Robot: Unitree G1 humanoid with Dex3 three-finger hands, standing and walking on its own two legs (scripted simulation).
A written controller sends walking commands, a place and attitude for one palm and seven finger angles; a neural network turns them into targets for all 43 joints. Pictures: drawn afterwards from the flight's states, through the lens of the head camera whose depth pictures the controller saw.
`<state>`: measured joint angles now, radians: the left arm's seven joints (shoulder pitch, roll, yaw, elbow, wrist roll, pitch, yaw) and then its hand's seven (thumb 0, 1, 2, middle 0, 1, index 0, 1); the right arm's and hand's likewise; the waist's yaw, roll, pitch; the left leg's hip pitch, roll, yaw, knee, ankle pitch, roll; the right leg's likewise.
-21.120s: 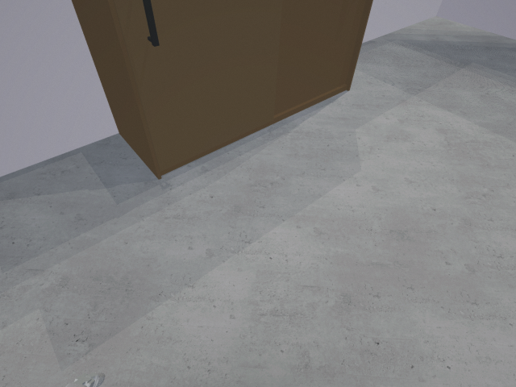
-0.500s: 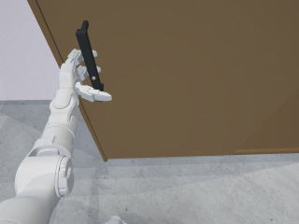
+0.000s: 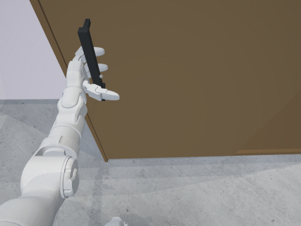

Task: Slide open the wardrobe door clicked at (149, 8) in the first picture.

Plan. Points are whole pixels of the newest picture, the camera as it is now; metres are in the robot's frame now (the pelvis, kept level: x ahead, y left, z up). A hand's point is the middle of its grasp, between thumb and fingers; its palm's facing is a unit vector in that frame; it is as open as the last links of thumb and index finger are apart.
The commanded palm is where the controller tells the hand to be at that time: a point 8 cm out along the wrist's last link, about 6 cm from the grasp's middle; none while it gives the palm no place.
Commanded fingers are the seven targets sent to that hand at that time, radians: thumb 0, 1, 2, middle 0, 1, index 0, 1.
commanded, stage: slide the fingers in behind the handle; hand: left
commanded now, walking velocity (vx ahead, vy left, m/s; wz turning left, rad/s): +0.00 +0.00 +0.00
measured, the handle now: (95, 65) +0.54 +0.13 +0.12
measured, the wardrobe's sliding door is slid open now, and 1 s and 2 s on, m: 0.00 0.00 0.00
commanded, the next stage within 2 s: grip the handle and tug to test in 0.38 s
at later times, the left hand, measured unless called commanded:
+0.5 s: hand (102, 76) +0.48 +0.11 +0.12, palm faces -0.03 -1.00 +0.00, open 14.0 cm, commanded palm +0.46 +0.16 +0.12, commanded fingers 0.00 -0.41 0.34 -0.31 -1.21 -0.31 -1.21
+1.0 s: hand (101, 76) +0.48 +0.11 +0.13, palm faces +0.00 -1.00 -0.02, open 8.3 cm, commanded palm +0.46 +0.15 +0.12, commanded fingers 0.00 0.76 0.84 -0.44 -1.38 -0.44 -1.38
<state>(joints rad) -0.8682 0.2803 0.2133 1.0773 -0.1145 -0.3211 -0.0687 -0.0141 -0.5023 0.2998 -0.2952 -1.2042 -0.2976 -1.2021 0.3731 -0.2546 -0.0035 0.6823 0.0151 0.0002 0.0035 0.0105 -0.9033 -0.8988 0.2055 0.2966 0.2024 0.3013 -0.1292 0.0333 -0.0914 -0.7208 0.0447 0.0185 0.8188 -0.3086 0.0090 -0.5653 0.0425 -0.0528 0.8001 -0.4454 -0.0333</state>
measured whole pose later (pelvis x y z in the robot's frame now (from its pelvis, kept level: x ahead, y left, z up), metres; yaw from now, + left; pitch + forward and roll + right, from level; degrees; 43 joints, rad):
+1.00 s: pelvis +0.00 -0.01 +0.00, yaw +1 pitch +12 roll -2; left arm -0.89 0.28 0.18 1.09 -0.12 -0.32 -0.03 0.00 0.31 0.65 -0.38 -1.32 -0.36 -1.32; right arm 0.38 -0.26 -0.01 0.69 0.01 0.01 0.01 0.01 -0.90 -0.90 0.21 0.30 0.20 0.30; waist -0.12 0.03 -0.09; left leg -0.73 0.04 0.00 0.82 -0.30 0.00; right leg -0.57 0.04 -0.07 0.80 -0.45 -0.04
